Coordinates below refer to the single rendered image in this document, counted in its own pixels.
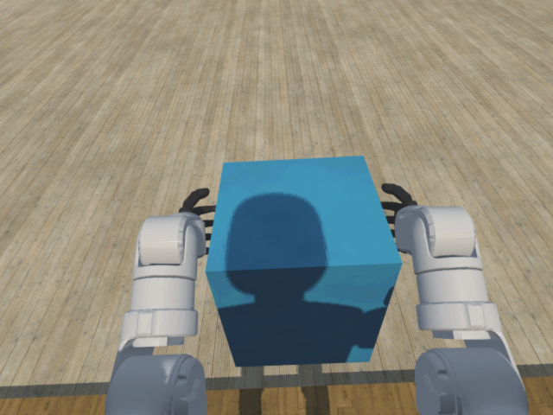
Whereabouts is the robot left forearm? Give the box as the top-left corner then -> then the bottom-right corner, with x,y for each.
105,212 -> 207,415

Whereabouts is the robot right forearm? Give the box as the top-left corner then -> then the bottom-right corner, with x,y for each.
395,205 -> 529,414

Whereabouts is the robot left hand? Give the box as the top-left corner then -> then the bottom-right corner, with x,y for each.
179,188 -> 216,255

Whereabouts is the right robot upper arm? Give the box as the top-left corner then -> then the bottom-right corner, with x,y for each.
415,348 -> 529,415

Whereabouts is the carton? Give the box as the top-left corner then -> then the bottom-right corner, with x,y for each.
206,156 -> 403,367

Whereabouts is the robot right hand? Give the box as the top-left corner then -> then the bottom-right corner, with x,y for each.
381,183 -> 417,253

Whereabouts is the left robot upper arm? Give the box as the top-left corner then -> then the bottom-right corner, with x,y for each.
106,354 -> 207,415

